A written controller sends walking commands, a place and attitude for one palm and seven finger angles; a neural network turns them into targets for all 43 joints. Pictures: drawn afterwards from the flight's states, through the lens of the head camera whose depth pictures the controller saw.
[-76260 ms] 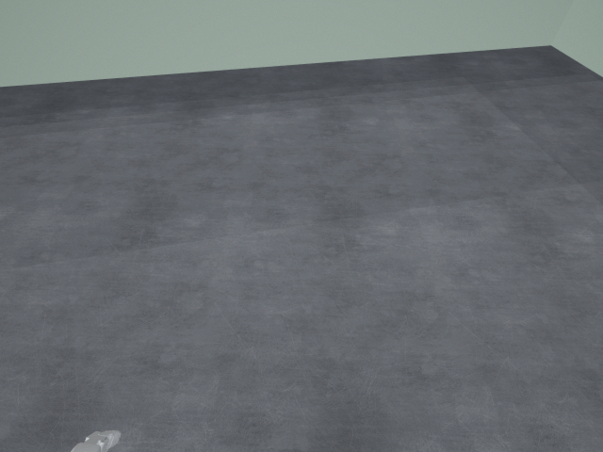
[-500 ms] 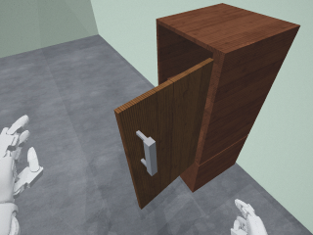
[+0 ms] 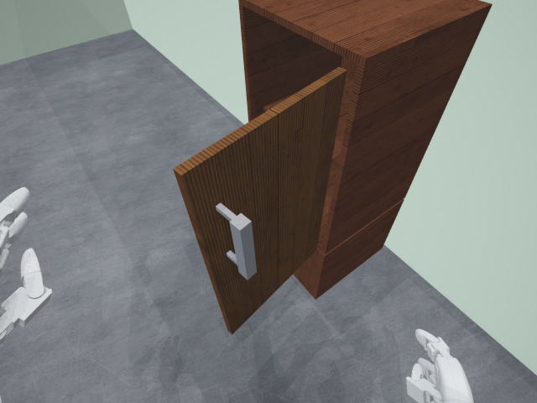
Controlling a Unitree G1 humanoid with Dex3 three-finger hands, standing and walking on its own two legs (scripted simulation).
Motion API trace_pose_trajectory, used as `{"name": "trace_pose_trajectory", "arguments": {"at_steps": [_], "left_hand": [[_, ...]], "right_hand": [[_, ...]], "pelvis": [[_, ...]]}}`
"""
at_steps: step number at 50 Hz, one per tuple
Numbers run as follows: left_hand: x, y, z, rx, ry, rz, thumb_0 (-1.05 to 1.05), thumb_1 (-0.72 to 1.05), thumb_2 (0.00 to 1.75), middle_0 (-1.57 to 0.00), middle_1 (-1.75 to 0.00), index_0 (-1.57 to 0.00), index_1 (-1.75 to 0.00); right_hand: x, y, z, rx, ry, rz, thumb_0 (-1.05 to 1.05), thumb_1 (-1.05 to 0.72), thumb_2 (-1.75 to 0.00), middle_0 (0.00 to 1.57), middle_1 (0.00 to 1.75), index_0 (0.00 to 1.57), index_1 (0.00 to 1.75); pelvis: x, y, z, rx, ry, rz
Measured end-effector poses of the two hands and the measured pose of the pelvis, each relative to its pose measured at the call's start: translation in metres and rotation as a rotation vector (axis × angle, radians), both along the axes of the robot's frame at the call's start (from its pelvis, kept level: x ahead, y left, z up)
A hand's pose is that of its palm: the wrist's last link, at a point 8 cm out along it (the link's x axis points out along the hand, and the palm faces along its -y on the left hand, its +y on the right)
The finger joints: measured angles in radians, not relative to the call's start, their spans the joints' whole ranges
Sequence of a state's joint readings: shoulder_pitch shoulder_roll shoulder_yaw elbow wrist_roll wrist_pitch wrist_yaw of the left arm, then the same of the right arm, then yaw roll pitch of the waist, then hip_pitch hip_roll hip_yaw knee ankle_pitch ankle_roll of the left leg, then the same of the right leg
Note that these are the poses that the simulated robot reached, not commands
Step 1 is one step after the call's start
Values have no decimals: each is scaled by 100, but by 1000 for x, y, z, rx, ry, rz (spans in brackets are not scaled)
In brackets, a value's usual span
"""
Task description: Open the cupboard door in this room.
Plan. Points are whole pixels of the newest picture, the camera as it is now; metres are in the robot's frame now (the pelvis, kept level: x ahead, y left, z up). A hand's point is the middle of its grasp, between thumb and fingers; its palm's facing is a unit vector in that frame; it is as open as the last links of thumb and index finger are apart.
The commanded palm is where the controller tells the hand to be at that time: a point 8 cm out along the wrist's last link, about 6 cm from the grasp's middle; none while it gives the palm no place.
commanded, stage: step back with the hand held close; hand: left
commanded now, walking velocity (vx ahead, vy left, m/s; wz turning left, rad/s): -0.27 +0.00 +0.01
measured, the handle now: (235, 242) +0.36 +0.08 +0.02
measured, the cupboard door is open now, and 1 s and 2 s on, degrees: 100 100 100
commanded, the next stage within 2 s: stop stepping back and stand still in 0.88 s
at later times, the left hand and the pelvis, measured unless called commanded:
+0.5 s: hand out of the picture +0.13 +0.27 +0.16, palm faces +0.47 -0.76 -0.44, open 7.4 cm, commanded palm +0.06 +0.32 +0.17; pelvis -0.07 +0.01 -0.02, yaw +2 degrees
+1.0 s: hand out of the picture +0.07 +0.21 +0.16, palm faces +0.25 -0.82 -0.52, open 7.4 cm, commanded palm +0.00 +0.27 +0.17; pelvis -0.16 -0.02 -0.01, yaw -4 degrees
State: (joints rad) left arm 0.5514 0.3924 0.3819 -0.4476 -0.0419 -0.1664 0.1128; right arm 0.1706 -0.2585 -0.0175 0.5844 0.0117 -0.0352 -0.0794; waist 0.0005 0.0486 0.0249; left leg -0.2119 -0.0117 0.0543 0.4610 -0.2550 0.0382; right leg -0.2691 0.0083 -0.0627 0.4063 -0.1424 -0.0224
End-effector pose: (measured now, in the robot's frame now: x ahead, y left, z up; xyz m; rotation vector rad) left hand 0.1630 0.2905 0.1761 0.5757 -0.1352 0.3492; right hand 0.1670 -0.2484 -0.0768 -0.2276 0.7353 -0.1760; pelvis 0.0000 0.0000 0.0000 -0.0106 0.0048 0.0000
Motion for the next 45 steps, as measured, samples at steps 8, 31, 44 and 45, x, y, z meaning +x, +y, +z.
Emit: {"name": "trace_pose_trajectory", "arguments": {"at_steps": [8,31,44,45], "left_hand": [[-25,13,2,25,-53,-8,1,89,90,-21,-31,-22,-30],[-87,27,1,58,-193,-16,1,89,90,-21,-31,-22,-30],[-101,-3,5,-22,-116,-80,1,89,90,-20,-31,-21,-30],[-105,-10,5,-3,-108,-106,1,89,90,-20,-31,-21,-30]], "right_hand": [[-27,7,4,-25,-1,-15,1,-90,-90,20,29,20,30],[-90,32,-9,-51,18,41,1,-90,-90,20,30,20,30],[-117,34,6,19,-20,87,1,-90,-90,20,30,20,30],[-119,30,5,23,-30,88,1,-90,-90,20,30,20,30]], "pelvis": [[-24,9,-6,3,0,-2],[-83,20,-21,-32,-14,40],[-127,-2,-2,-28,77,-36],[-134,-6,-5,-14,82,-44]]}}
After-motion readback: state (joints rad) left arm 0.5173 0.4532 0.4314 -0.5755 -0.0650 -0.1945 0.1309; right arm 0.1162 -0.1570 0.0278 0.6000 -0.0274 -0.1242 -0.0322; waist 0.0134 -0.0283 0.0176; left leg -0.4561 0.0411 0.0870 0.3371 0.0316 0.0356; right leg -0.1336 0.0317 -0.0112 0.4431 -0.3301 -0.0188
